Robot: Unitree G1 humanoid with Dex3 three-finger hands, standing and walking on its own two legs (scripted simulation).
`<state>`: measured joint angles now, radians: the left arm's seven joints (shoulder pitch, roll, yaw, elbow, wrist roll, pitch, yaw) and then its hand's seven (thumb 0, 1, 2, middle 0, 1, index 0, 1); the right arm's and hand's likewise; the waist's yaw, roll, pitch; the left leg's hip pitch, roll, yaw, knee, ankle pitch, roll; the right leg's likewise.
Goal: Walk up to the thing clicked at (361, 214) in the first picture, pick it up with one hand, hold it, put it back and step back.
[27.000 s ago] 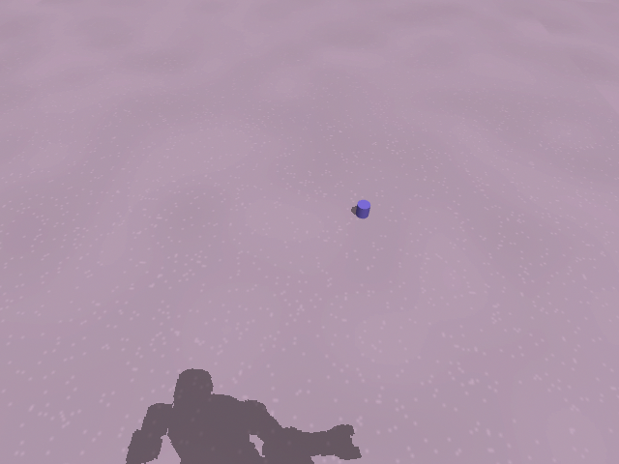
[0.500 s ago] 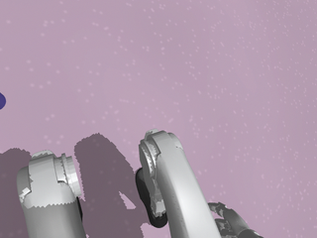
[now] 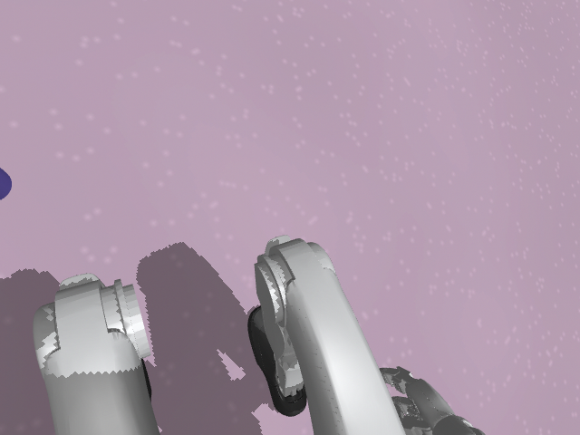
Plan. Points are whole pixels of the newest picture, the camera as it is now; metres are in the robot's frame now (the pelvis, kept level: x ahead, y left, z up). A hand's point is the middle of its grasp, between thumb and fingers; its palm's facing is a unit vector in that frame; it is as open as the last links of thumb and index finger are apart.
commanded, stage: approach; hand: left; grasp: from above
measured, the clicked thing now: out of the picture +0.48 +0.34 -0.29
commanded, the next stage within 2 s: close in in 0.62 s
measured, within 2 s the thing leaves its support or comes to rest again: neither
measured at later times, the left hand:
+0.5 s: hand out of the picture +0.50 +0.30 -0.17, palm faces -0.36 -0.10 -0.93, open 14.0 cm
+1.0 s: hand out of the picture +0.45 +0.34 -0.20, palm faces -0.48 -0.15 -0.86, open 14.2 cm
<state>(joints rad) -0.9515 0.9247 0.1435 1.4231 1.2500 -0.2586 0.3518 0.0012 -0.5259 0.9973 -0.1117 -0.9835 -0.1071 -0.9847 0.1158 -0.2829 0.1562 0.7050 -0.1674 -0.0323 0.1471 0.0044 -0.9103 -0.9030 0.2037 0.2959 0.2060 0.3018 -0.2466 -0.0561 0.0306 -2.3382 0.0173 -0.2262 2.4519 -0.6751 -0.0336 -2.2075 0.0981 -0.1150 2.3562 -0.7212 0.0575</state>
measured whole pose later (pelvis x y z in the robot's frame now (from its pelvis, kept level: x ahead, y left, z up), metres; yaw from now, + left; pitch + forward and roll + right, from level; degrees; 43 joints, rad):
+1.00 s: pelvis +0.00 +0.00 +0.00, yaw -1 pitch +30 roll -12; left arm -1.01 0.94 0.06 1.47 1.23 -0.30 0.33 0.00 -0.55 0.98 -0.09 -1.02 -0.10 -1.01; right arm 0.12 -0.30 0.22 0.67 -0.17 -0.03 0.13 0.00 -0.91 -0.90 0.20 0.30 0.21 0.30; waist -0.28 -0.10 0.09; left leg -2.33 0.01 -0.25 2.47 -0.67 -0.03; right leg -2.19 0.10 -0.13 2.36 -0.72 0.06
